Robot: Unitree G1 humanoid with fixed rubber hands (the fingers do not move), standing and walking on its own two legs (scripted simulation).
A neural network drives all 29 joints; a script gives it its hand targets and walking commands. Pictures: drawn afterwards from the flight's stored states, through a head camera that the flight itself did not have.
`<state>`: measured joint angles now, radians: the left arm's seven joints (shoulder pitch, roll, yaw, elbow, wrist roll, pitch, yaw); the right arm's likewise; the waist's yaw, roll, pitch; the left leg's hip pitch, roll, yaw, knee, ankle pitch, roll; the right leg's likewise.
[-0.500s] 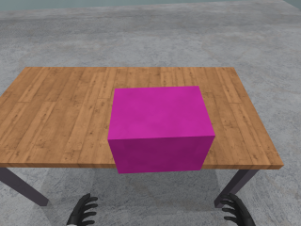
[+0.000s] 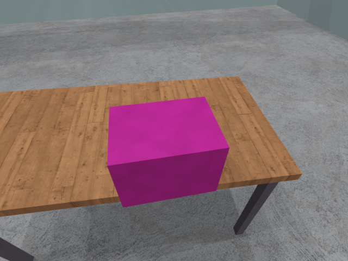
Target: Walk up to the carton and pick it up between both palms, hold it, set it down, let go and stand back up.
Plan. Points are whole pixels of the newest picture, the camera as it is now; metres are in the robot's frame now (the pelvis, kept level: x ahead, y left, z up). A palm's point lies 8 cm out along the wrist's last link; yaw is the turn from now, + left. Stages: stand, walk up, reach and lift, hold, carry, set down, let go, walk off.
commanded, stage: stand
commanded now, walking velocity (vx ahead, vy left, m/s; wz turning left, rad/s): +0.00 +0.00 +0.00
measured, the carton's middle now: (164, 150) +0.43 +0.04 -0.01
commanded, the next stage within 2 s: none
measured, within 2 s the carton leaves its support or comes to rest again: neither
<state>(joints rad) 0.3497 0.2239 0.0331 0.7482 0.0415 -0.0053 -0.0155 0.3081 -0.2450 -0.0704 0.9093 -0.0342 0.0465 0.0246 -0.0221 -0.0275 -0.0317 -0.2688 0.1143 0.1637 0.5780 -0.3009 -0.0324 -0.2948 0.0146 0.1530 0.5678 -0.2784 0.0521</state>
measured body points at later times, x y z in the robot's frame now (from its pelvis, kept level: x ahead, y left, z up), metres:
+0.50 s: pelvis -0.01 +0.00 +0.00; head -0.02 +0.00 +0.45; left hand +0.04 +0.24 -0.14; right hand -0.02 -0.26 -0.15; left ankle +0.00 +0.13 -0.73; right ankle +0.02 -0.15 -0.73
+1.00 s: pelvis +0.00 +0.00 +0.00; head +0.00 -0.01 +0.45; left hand +0.04 +0.23 -0.14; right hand -0.03 -0.24 -0.15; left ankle +0.00 +0.13 -0.73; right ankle +0.02 -0.15 -0.73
